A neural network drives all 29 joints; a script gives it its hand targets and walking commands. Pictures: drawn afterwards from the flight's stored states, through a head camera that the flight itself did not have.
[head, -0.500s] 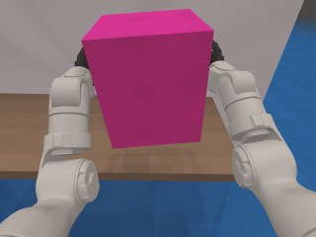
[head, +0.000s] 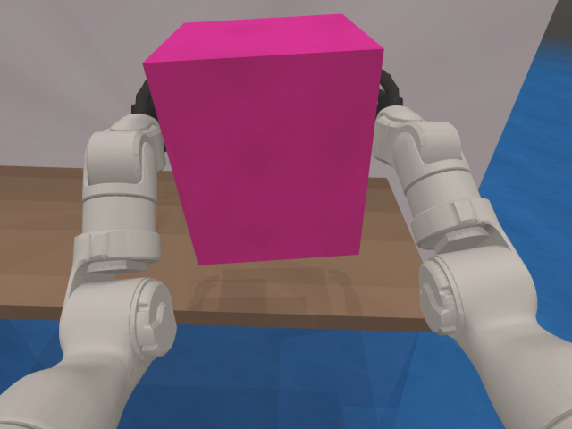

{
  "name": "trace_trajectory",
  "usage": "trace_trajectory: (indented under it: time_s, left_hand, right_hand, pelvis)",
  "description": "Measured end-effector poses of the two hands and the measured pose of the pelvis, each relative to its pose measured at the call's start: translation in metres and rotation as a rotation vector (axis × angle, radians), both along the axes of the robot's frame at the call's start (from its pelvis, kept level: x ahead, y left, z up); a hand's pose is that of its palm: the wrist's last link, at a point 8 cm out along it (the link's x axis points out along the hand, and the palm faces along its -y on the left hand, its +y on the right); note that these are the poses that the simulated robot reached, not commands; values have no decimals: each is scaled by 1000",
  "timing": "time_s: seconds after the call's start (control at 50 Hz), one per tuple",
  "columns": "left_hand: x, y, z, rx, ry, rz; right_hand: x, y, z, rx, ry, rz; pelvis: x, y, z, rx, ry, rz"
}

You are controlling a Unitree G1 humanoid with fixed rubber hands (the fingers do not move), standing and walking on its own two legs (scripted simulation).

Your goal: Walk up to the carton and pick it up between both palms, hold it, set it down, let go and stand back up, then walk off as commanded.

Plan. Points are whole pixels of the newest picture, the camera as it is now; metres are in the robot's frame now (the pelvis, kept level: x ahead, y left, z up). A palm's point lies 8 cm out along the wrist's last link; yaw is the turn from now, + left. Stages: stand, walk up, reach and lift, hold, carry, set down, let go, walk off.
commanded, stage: hold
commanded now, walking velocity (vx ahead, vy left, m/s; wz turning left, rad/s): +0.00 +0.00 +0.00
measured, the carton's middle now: (271, 138) +0.38 +0.00 +0.28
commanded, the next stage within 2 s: none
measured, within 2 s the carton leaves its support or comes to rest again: neither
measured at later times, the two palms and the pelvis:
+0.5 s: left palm (151, 132) +0.37 +0.15 +0.29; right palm (387, 124) +0.38 -0.15 +0.30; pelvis +0.00 +0.00 +0.00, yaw +0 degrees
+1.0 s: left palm (151, 131) +0.37 +0.15 +0.29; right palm (387, 125) +0.38 -0.15 +0.30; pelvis +0.00 +0.00 +0.00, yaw +0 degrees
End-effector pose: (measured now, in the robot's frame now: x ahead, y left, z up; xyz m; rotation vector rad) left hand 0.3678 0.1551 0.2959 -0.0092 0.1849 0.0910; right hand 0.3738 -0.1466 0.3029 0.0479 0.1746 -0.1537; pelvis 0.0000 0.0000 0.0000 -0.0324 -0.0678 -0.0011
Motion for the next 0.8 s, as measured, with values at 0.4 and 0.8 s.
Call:
trace_trajectory:
  time_s: [0.4, 0.8]
  left_hand:
    - [3, -2, -2, 5, -5, -2]
    - [4, -3, -2, 6, -7, -1]
  right_hand:
    - [3, -2, -2, 4, 0, -1]
    - [3, -3, -4, 5, 3, 0]
  pelvis:
    - [3, 0, 0, 1, 2, -3]
    - [5, 1, 0, 1, 1, -5]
